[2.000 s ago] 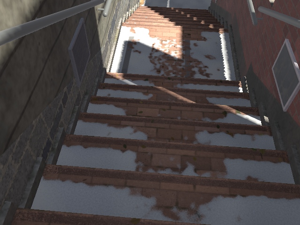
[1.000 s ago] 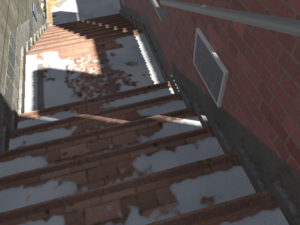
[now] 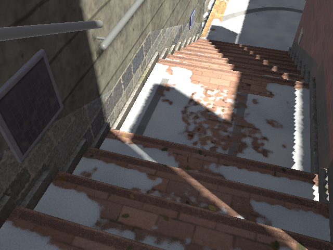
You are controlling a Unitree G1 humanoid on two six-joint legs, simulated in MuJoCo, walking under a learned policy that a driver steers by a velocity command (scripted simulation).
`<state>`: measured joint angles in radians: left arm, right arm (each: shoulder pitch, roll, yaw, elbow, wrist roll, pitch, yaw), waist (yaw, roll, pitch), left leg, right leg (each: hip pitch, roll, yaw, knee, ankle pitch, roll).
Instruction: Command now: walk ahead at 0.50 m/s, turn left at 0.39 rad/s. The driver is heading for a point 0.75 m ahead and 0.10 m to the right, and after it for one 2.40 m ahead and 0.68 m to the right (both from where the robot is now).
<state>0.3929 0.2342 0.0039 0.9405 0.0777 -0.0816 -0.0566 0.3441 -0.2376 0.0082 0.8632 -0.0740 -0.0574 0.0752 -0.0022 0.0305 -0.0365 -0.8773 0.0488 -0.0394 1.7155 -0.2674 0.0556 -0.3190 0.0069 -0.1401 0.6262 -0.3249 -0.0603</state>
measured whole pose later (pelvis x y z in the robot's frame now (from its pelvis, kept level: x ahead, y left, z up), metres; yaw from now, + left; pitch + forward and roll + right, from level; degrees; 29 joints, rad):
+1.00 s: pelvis +0.48 -0.04 -0.17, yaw -19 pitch +2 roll -3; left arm 0.49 0.13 -0.01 1.05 0.08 -0.11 -0.06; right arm 0.14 -0.19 0.01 0.86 -0.11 -0.09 0.03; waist 0.09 0.03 -0.05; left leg -0.75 0.12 -0.09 1.03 0.04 -0.01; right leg -0.32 0.15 0.03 0.77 -0.47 -0.12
